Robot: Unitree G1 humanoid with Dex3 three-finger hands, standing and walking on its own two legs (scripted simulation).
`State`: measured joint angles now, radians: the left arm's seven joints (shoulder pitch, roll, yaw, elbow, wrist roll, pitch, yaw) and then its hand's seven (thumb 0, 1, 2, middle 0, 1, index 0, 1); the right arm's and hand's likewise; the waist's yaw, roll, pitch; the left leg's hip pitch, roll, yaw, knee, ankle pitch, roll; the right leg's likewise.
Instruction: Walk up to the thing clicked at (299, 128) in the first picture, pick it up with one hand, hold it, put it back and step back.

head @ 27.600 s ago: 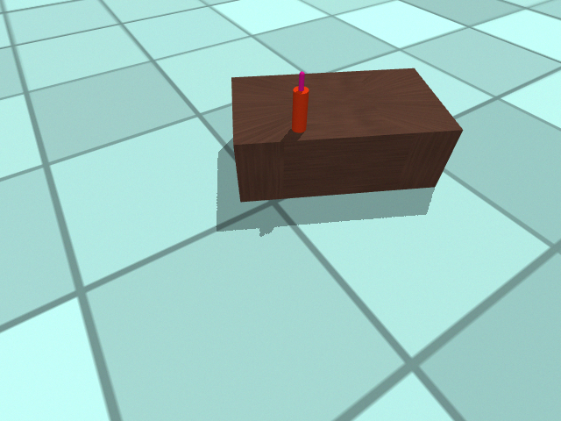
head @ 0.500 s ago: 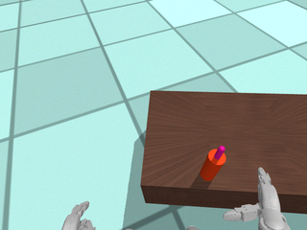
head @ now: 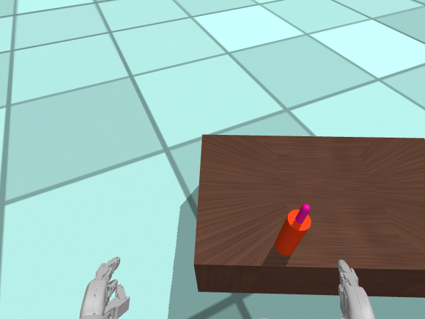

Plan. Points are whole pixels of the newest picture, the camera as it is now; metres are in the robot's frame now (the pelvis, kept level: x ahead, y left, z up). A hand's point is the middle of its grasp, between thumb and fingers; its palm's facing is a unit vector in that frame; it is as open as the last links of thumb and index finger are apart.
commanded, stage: home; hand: right
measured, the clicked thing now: (294, 228) +0.41 -0.21 -0.24
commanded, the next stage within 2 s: stand in 1.70 s
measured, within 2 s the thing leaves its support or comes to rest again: neither
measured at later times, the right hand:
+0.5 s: hand (327, 314) +0.16 -0.19 -0.06, palm faces +0.11 +0.96 -0.27, open 17.5 cm
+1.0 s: hand (330, 312) +0.17 -0.19 -0.06, palm faces +0.10 +0.96 -0.27, open 17.5 cm
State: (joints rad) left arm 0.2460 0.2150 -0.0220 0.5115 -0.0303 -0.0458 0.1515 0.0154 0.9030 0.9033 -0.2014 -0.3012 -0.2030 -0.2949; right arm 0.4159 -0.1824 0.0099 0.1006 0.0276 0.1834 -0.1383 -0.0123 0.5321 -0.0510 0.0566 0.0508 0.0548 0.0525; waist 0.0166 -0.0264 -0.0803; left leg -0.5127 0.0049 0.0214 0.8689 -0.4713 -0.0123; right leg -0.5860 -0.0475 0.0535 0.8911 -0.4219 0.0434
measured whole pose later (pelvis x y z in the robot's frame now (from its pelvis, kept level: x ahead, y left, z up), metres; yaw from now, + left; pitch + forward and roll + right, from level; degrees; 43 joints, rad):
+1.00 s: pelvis -0.01 -0.02 -0.01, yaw +1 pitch +7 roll +2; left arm 0.26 0.20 -0.02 0.52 -0.02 -0.11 0.16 0.02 0.90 0.90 -0.20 -0.31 -0.20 -0.30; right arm 0.44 -0.19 0.01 0.02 0.01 0.25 -0.15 -0.01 0.55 -0.04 0.05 0.05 0.05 0.05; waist 0.02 -0.03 -0.08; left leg -0.54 0.00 0.00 0.89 -0.47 -0.03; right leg -0.63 -0.05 0.04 0.95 -0.44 0.02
